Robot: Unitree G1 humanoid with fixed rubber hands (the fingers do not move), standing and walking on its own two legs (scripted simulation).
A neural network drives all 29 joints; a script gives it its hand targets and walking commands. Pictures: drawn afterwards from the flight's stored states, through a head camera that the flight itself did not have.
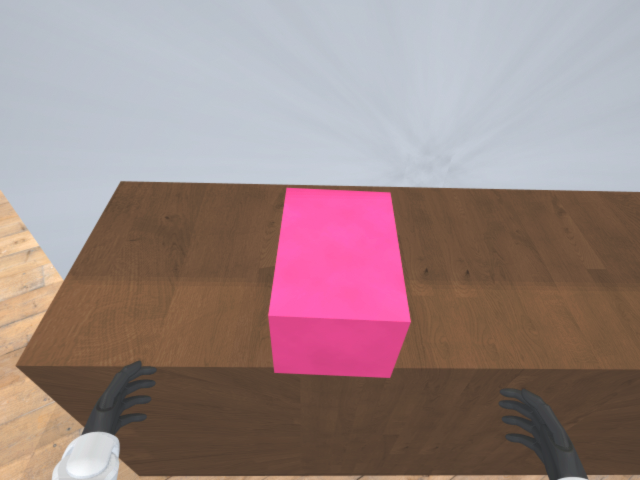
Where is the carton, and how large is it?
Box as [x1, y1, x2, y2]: [268, 188, 410, 377]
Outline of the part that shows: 286,188 268,314 274,372 389,377 410,322 390,193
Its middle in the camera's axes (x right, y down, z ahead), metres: +0.03 +0.07 +0.64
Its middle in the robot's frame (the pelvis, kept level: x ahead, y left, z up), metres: +0.45 +0.00 -0.03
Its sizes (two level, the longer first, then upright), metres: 0.262 0.182 0.161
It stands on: a pedestal, 0.65 m high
